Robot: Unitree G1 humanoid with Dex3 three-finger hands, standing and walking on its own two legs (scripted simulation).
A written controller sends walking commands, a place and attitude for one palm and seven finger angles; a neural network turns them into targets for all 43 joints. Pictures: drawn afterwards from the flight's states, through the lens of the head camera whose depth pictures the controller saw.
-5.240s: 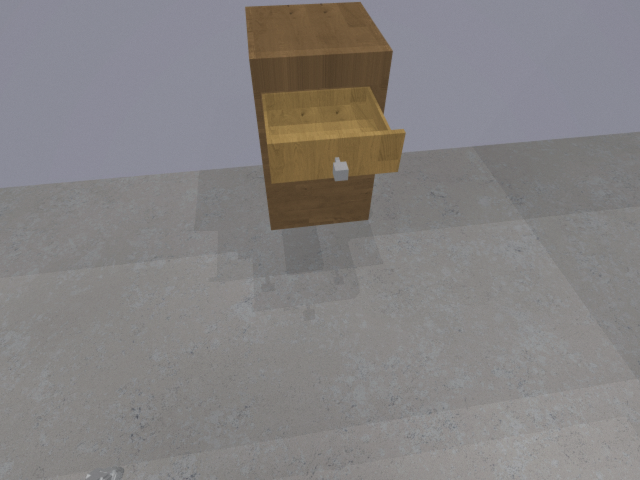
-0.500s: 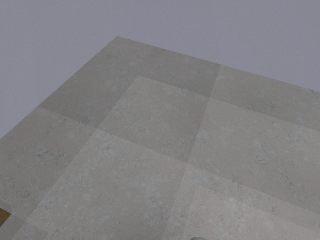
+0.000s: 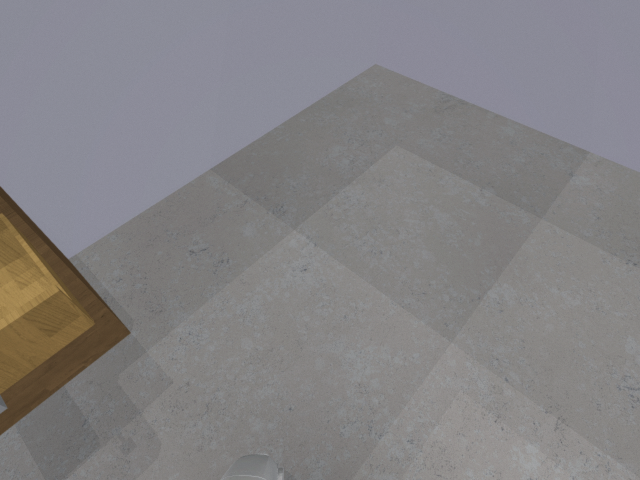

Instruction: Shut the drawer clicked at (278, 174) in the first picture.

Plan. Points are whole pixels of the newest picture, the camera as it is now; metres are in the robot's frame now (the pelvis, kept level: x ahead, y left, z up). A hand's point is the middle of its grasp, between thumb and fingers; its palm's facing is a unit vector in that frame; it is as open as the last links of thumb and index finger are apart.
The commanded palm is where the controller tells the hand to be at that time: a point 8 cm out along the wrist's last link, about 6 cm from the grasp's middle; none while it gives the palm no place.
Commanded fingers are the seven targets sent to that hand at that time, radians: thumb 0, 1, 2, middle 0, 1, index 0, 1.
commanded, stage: turn to face it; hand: left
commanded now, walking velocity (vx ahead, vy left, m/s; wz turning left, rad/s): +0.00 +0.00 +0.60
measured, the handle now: out of the picture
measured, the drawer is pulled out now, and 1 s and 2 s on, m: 0.28 0.28 0.28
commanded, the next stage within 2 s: take the last steps up to it in 1.30 s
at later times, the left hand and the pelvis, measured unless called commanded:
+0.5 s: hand out of the picture +0.06 +0.28 -0.15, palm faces +0.31 -0.91 -0.26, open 7.4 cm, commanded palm none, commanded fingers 0.00 0.90 0.90 -0.20 -0.30 -0.20 -0.30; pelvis +0.00 +0.04 +0.00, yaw +17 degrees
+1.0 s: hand out of the picture -0.08 +0.20 -0.16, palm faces +0.59 -0.76 -0.27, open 7.4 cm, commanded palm none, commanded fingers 0.00 0.90 0.90 -0.20 -0.30 -0.20 -0.30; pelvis +0.00 +0.01 +0.00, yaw +36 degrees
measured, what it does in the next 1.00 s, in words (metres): steps on the spot, turning left: left foot, then right foot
